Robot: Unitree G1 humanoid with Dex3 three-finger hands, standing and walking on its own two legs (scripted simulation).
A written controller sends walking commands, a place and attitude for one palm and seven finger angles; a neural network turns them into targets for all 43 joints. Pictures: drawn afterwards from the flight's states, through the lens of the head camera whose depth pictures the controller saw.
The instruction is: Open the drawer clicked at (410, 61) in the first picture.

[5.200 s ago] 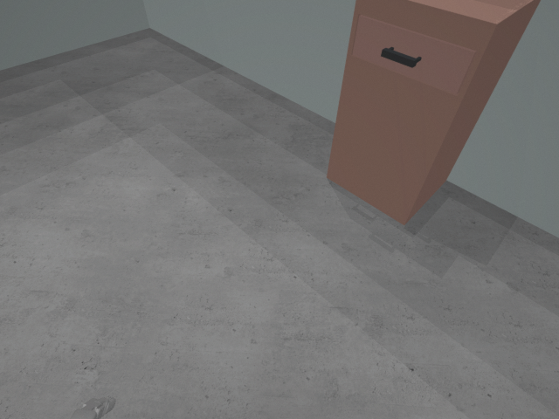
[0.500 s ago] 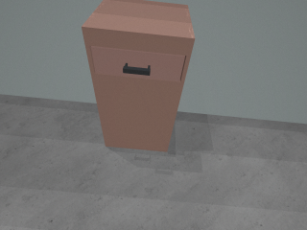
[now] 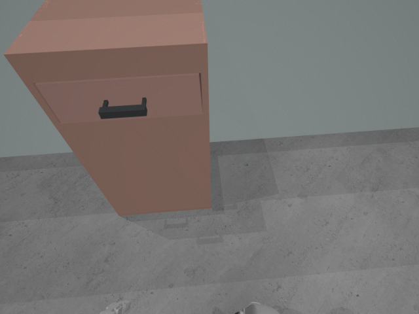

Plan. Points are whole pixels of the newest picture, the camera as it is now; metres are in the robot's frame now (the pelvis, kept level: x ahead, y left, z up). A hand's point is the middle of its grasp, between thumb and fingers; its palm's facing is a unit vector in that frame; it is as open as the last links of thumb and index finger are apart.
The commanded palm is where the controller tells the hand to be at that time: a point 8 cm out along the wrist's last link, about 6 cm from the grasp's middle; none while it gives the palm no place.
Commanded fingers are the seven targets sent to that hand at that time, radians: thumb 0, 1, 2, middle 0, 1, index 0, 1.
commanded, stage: take the last steps up to it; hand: left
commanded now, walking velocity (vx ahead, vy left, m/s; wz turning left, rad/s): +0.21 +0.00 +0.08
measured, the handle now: (124, 106) +0.63 +0.24 -0.01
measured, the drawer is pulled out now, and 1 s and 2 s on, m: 0.00 0.00 0.00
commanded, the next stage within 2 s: come to a stop and stand still in 0.16 s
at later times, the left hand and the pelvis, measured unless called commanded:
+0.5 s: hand out of the picture +0.08 +0.15 -0.17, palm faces +0.12 -0.98 -0.14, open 7.3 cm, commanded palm none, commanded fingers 0.00 0.90 0.90 -0.20 -0.30 -0.20 -0.30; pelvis +0.13 +0.00 +0.01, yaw +1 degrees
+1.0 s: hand out of the picture +0.12 +0.12 -0.13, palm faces +0.06 -0.96 -0.26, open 7.3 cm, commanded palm none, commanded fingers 0.00 0.90 0.90 -0.20 -0.30 -0.20 -0.30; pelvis +0.08 -0.07 +0.03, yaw +1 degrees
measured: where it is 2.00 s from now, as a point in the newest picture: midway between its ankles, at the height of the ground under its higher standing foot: outside the picture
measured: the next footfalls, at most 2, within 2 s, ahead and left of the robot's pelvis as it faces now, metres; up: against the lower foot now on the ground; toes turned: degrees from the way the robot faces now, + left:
left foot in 0.40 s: +0.22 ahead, +0.12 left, +0.00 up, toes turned +9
right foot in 0.78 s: +0.11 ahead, -0.16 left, +0.00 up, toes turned -3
